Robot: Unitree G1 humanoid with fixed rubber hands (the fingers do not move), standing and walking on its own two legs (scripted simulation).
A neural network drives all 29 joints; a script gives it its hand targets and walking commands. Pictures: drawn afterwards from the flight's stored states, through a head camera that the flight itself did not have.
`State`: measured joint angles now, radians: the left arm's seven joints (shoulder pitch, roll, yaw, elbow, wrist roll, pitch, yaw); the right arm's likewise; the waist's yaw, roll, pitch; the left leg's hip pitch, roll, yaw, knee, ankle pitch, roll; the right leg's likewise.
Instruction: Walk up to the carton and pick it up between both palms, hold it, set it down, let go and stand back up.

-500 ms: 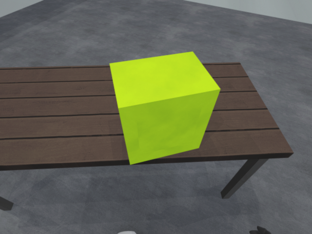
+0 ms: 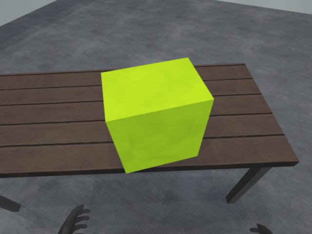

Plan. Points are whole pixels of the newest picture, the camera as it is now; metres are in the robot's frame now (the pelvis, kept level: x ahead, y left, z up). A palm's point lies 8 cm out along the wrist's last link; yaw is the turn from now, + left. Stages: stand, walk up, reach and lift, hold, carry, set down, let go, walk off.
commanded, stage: walk up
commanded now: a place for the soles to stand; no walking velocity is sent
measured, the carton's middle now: (154, 119) +0.44 +0.01 +0.01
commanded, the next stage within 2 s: none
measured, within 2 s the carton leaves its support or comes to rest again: neither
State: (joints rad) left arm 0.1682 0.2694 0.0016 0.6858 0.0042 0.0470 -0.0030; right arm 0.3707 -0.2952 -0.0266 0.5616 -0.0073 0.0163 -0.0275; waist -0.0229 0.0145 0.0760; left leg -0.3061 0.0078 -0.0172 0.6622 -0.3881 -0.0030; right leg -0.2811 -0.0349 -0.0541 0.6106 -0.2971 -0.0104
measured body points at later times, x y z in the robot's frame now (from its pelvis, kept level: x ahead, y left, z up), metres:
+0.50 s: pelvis -0.01 +0.00 +0.00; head +0.00 +0.01 +0.45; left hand +0.09 +0.27 -0.11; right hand +0.10 -0.27 -0.09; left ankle +0.00 +0.14 -0.73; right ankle +0.02 -0.11 -0.73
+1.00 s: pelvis +0.02 +0.01 +0.00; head +0.02 +0.02 +0.45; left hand +0.10 +0.29 -0.10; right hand +0.14 -0.24 -0.10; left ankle +0.00 +0.14 -0.73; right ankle +0.02 -0.11 -0.73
